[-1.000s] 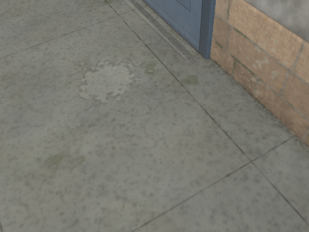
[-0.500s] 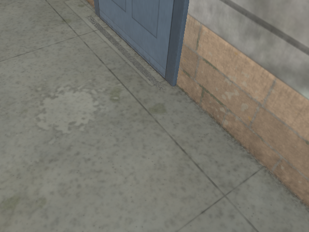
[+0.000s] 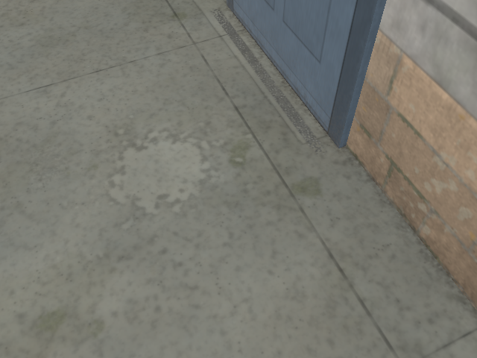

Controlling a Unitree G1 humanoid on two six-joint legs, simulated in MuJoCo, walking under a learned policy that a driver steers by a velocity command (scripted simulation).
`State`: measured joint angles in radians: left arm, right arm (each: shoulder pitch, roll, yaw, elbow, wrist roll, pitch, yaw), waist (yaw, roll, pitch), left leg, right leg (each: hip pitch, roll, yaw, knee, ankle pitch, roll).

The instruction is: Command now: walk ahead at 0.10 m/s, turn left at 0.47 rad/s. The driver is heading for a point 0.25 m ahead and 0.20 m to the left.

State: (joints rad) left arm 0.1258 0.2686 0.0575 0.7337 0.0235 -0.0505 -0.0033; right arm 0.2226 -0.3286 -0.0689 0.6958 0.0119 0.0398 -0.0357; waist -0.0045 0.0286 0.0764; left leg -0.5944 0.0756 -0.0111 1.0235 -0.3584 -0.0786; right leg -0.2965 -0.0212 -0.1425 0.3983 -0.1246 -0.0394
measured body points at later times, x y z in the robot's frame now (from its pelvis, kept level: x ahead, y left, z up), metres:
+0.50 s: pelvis +0.05 +0.04 +0.00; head +0.09 +0.08 +0.45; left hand +0.14 +0.36 -0.11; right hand +0.28 -0.19 -0.07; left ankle +0.06 +0.14 -0.74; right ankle +0.11 -0.11 -0.69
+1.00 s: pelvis +0.05 +0.02 +0.00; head +0.09 +0.04 +0.45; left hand +0.00 +0.33 -0.10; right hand +0.34 -0.12 -0.09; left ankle -0.02 +0.14 -0.70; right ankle +0.11 -0.10 -0.74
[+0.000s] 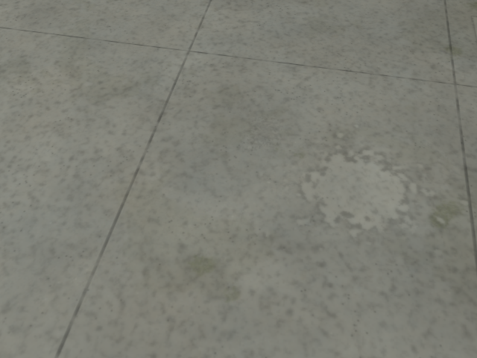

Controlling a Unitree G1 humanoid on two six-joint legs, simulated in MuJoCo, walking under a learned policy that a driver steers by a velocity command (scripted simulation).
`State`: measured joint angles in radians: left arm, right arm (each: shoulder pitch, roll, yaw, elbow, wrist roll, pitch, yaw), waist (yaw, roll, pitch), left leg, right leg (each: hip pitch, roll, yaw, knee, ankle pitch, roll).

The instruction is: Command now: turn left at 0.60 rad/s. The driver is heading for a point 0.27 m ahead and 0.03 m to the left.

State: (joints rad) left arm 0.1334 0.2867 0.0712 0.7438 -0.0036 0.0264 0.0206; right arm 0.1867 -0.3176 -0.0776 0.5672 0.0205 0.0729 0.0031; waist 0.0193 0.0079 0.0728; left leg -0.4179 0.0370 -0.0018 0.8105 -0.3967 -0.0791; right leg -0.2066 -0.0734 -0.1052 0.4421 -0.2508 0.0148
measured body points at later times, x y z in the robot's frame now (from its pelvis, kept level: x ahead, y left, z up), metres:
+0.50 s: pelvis +0.01 +0.03 -0.01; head +0.03 +0.05 +0.44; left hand +0.09 +0.34 -0.11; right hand +0.25 -0.19 -0.08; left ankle +0.00 +0.13 -0.74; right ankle +0.05 -0.10 -0.72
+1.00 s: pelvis +0.02 +0.02 -0.01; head +0.03 +0.03 +0.44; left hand +0.08 +0.30 -0.11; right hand +0.22 -0.19 -0.11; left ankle -0.01 +0.14 -0.74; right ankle +0.05 -0.10 -0.74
